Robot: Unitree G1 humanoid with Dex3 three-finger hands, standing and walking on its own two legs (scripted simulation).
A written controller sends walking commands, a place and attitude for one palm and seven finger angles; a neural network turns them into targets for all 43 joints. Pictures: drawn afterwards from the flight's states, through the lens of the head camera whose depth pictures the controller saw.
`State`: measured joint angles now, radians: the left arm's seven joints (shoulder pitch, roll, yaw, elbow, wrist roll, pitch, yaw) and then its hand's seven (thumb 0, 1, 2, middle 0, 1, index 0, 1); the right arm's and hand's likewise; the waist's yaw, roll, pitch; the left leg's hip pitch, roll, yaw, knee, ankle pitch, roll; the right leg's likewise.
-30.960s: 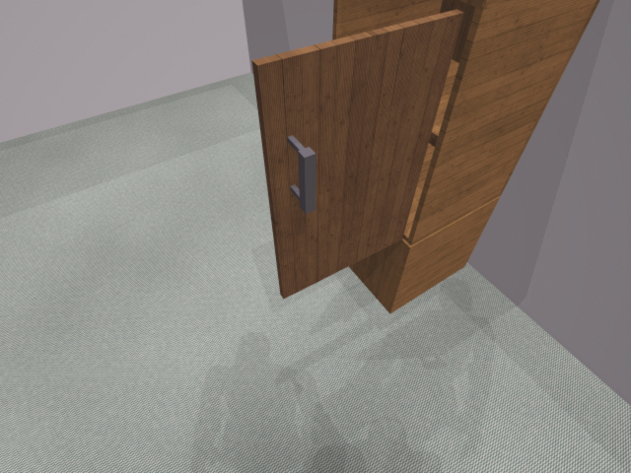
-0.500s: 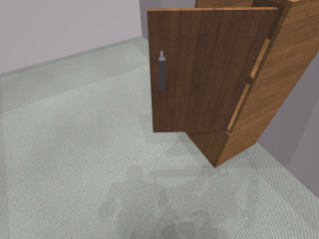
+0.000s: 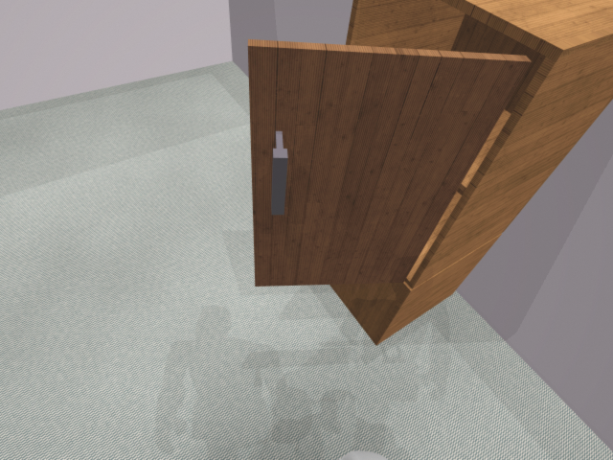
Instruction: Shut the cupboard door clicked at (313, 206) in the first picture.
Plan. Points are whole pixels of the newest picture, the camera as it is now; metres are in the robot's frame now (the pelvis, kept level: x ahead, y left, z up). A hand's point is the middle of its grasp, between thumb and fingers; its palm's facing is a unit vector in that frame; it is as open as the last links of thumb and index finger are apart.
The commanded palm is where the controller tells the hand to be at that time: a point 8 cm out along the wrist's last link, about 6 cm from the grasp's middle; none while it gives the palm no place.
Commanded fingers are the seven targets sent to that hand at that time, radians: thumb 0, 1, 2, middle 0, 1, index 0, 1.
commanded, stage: come to a stop and stand still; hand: left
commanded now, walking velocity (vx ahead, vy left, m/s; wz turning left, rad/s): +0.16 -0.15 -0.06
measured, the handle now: (278, 174) +0.51 +0.08 +0.06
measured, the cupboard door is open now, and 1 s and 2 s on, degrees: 61 61 61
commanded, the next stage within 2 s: look again from close up in 1.14 s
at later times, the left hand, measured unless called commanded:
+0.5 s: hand (227, 451) +0.16 +0.11 -0.17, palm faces +0.00 -0.98 -0.21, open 7.3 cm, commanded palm none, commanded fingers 0.00 0.90 0.90 -0.20 -0.30 -0.20 -0.30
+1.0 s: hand out of the picture +0.04 +0.20 -0.16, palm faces -0.01 -0.96 -0.28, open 7.4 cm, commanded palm none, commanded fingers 0.00 0.90 0.90 -0.20 -0.30 -0.20 -0.30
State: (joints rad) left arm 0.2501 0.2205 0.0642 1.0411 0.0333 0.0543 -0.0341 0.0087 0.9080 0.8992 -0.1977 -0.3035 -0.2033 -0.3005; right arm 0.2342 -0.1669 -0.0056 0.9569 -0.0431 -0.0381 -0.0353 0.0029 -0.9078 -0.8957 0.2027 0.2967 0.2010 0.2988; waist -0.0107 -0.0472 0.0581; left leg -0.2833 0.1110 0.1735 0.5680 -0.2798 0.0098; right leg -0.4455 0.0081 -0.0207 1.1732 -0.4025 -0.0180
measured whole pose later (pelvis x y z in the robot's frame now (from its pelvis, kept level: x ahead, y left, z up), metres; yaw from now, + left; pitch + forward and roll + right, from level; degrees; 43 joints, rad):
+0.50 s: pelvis +0.06 -0.06 +0.00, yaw +0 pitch +1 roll +0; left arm 0.11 0.15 0.03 0.94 0.03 0.02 0.03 0.00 0.90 0.90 -0.20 -0.30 -0.21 -0.30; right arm 0.17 -0.23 -0.06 0.97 -0.01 0.07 0.00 0.01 -0.91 -0.90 0.20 0.30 0.20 0.30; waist 0.00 0.00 0.11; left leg -0.44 -0.01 0.03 1.05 -0.50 -0.06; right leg -0.39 -0.10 -0.06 0.53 -0.15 0.03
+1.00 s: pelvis +0.02 +0.01 +0.00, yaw -2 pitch +0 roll +1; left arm 0.32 0.16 0.00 0.98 0.02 0.02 0.03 0.01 0.91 0.90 -0.20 -0.30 -0.20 -0.30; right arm 0.25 -0.20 -0.02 0.89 -0.01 0.01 -0.02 -0.01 -0.94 -0.90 0.20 0.30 0.20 0.30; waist 0.00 0.07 0.02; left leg -0.23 -0.07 0.15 0.49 -0.28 0.09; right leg -0.29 0.01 -0.02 0.56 -0.27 -0.03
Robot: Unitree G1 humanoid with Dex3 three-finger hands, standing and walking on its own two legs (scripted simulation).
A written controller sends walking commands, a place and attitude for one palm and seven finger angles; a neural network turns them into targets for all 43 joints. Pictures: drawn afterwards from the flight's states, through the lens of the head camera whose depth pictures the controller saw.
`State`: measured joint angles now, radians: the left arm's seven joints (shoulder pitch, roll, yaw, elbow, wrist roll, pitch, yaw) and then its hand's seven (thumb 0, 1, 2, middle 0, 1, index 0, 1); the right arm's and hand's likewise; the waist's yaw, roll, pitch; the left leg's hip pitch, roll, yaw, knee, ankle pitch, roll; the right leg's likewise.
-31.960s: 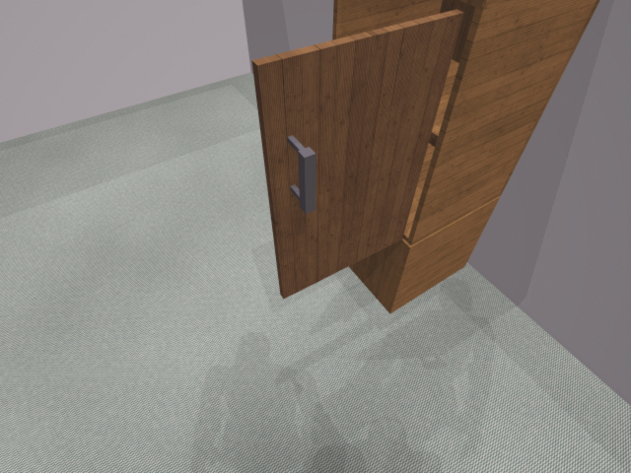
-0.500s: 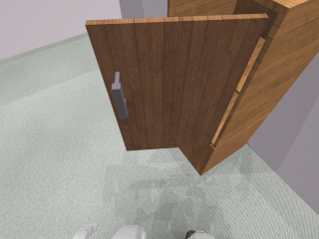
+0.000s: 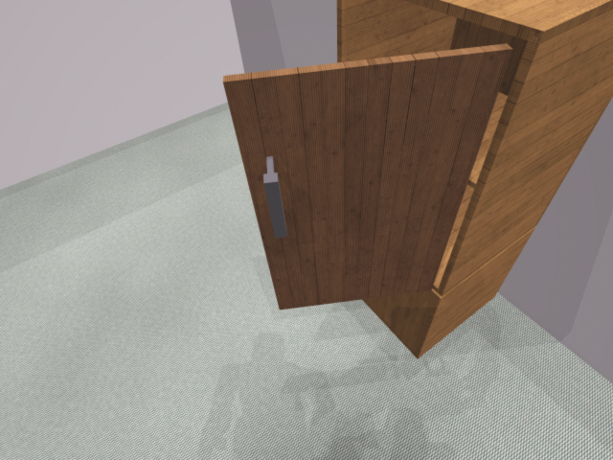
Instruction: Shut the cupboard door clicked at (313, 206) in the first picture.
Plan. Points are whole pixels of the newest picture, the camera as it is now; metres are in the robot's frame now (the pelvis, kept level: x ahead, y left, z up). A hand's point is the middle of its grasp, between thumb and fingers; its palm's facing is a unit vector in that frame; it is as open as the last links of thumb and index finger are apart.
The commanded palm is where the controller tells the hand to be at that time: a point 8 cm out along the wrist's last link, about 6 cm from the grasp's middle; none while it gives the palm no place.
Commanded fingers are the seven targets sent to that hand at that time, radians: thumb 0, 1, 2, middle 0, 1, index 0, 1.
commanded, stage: come to a stop and stand still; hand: left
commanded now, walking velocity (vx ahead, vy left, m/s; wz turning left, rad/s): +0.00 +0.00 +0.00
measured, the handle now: (275, 198) +0.49 +0.08 +0.07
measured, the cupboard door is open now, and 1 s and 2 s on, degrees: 61 61 61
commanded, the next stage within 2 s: look again from close up in 0.14 s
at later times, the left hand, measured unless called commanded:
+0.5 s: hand out of the picture +0.03 +0.17 -0.16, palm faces +0.00 -0.97 -0.23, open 7.3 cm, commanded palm none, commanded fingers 0.00 0.90 0.90 -0.20 -0.30 -0.20 -0.30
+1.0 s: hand out of the picture +0.02 +0.13 -0.16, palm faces +0.02 -0.98 -0.19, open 7.3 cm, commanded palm none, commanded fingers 0.00 0.90 0.90 -0.20 -0.30 -0.20 -0.30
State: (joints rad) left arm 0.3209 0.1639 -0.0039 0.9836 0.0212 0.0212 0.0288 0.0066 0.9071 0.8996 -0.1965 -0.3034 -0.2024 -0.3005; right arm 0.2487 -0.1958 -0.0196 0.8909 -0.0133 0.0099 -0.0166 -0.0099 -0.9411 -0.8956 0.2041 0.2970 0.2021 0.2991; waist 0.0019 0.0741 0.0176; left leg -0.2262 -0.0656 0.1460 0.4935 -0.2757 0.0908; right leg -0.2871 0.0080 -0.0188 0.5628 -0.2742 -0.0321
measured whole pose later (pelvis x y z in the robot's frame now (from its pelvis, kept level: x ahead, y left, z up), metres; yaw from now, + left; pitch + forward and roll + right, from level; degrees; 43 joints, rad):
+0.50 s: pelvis +0.01 +0.00 +0.01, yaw +0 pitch +0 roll +1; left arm 0.26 0.15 -0.02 1.07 0.01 0.01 0.04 0.01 0.92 0.90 -0.20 -0.30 -0.20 -0.30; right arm 0.32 -0.17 0.02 1.09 -0.02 -0.02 -0.02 0.01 -0.91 -0.90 0.20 0.30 0.20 0.30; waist -0.01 0.03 0.02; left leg -0.13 -0.07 0.13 0.35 -0.22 0.09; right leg -0.20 0.02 -0.02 0.44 -0.23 -0.04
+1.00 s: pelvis +0.03 -0.03 +0.01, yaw +1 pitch -1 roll +1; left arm 0.30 0.14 -0.03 1.13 0.01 -0.01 0.04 0.01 0.92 0.90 -0.20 -0.30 -0.20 -0.30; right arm 0.28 -0.15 0.03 1.14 -0.01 -0.03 -0.04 0.00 -0.91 -0.90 0.20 0.30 0.20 0.30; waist 0.00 0.00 0.02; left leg -0.10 -0.04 0.11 0.36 -0.25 0.05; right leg -0.15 0.05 -0.05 0.41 -0.25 -0.07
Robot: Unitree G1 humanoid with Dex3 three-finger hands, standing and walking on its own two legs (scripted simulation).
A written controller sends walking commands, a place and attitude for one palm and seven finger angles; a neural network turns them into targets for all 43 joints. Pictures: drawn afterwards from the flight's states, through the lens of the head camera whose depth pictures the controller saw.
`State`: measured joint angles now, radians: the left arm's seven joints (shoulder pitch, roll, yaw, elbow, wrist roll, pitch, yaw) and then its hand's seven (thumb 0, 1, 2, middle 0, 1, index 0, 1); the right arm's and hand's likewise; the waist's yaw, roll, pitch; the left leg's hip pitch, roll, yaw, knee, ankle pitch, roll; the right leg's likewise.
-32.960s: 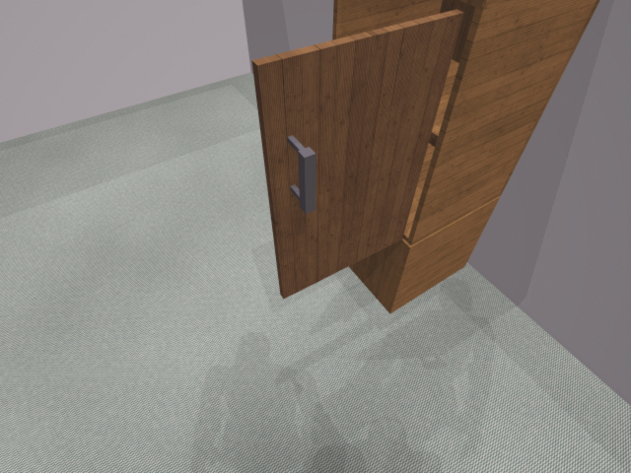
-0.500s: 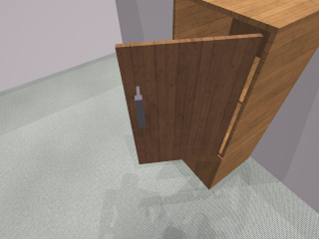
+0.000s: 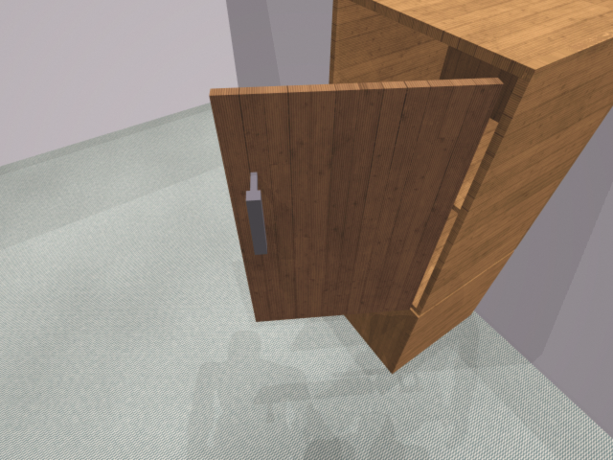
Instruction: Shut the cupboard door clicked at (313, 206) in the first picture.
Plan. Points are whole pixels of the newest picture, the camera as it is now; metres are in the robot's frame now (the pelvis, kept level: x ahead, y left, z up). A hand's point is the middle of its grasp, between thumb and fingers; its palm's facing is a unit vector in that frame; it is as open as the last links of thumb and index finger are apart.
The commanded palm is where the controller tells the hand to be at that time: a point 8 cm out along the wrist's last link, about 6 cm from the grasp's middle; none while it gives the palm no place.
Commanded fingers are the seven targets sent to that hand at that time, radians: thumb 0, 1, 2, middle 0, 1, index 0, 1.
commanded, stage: shuffle to correct the standing spot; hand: left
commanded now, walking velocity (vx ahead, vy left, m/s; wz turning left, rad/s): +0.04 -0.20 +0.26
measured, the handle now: (257, 214) +0.46 +0.11 +0.06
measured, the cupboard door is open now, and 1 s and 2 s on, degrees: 61 61 61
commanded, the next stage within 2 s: come to a stop and stand still in 0.68 s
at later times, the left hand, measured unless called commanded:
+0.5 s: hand out of the picture -0.03 +0.07 -0.19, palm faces +0.17 -0.97 -0.15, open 7.3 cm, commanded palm none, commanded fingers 0.00 0.90 0.90 -0.20 -0.30 -0.20 -0.30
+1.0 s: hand out of the picture +0.05 -0.01 -0.19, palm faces +0.15 -0.97 -0.20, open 7.3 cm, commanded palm none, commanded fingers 0.00 0.90 0.90 -0.20 -0.30 -0.20 -0.30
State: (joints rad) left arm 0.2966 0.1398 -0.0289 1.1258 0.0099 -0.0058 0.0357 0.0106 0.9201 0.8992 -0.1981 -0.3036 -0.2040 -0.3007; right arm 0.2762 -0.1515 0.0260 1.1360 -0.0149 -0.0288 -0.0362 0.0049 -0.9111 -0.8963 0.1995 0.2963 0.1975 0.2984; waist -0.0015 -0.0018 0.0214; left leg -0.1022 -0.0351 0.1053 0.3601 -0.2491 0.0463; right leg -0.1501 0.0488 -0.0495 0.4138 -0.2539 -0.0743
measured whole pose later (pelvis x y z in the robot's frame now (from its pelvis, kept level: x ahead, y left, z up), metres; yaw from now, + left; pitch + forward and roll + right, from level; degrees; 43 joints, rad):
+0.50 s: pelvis +0.02 -0.07 -0.01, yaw +7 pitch +0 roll +0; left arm 0.35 0.11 0.02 1.06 0.03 0.03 0.04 0.00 0.91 0.90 -0.20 -0.30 -0.20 -0.30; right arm 0.28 -0.12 -0.03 1.12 -0.01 0.03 -0.07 0.01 -0.91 -0.90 0.20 0.30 0.20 0.30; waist 0.01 -0.03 0.07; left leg -0.35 0.05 0.08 0.86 -0.49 0.03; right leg -0.12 0.14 -0.20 0.40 -0.31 -0.17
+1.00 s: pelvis +0.05 -0.18 -0.02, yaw +7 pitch +1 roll +0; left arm 0.27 0.15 0.02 0.99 0.04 0.00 0.01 0.00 0.91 0.90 -0.20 -0.30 -0.20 -0.30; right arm 0.19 -0.23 -0.07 0.98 -0.02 0.03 -0.02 0.01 -0.91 -0.90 0.20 0.30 0.20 0.30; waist 0.02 0.02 0.06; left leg -0.41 0.04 0.00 0.89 -0.52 -0.03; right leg -0.33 -0.06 0.01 0.61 -0.31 0.05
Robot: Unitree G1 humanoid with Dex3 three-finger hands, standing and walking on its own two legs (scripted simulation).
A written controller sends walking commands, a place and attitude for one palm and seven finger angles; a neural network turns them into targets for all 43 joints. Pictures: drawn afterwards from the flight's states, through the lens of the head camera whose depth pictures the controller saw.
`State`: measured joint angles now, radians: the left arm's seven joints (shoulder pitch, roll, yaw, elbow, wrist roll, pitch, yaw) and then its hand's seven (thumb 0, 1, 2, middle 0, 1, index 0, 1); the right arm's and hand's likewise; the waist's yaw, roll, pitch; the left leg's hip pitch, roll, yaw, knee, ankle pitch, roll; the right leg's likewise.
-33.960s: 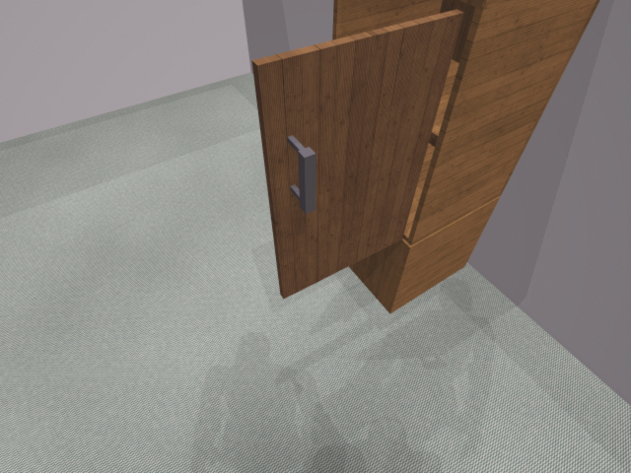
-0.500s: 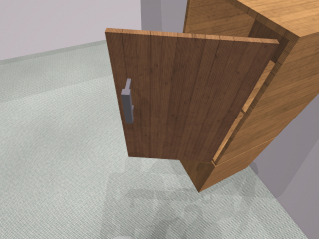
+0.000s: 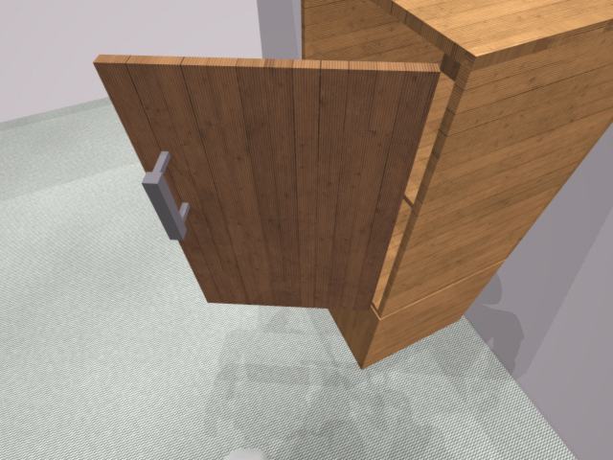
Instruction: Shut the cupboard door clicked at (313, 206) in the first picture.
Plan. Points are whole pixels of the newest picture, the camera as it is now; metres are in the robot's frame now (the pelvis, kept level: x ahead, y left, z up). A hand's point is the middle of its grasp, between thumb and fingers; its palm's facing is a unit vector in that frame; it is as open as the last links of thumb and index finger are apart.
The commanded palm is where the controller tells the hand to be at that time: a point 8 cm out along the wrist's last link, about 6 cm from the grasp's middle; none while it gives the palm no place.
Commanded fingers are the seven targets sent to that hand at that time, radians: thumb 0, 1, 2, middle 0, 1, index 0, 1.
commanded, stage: come to a stop and stand still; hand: left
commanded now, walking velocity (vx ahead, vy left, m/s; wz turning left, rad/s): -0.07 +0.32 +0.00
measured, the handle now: (170, 197) +0.44 +0.24 +0.07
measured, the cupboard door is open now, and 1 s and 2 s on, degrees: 61 61 61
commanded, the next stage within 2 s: look again from close up in 1.80 s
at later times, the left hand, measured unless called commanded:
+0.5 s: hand out of the picture +0.02 +0.23 -0.16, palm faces +0.02 -0.96 -0.27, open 7.4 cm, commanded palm none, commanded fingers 0.00 0.90 0.90 -0.20 -0.30 -0.20 -0.30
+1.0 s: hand out of the picture +0.00 +0.24 -0.16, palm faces -0.04 -0.98 -0.20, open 7.3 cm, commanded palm none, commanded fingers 0.00 0.90 0.90 -0.20 -0.30 -0.20 -0.30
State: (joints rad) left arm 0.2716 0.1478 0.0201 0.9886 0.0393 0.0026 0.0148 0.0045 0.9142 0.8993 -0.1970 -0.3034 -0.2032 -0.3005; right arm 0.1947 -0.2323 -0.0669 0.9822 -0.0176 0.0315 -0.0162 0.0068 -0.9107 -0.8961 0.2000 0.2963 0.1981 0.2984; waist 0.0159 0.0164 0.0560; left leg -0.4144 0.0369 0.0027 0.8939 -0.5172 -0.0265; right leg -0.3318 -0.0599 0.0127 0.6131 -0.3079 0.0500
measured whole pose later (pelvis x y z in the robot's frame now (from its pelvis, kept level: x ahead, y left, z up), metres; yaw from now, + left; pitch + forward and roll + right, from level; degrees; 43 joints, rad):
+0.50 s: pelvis -0.02 +0.04 +0.00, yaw -1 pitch -1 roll -1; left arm 0.27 0.19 0.01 0.97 0.02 0.03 0.04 0.01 0.91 0.90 -0.20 -0.30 -0.20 -0.30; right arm 0.22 -0.17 -0.02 0.88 -0.03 0.01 0.00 0.00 -0.92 -0.90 0.20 0.30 0.20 0.30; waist 0.00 0.05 0.02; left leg -0.30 -0.07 0.13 0.54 -0.23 0.14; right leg -0.28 -0.02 -0.03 0.78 -0.51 0.00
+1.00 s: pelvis -0.04 +0.06 +0.01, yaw -2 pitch +0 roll +0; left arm 0.25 0.18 0.00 1.02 0.01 0.02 0.03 0.00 0.92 0.90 -0.20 -0.30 -0.20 -0.30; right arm 0.40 -0.13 0.01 1.06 -0.02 -0.01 -0.02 0.01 -0.91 -0.90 0.20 0.30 0.20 0.30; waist -0.02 -0.02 0.04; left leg -0.23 -0.06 0.08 0.47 -0.24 0.08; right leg -0.23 -0.04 0.00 0.50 -0.27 0.02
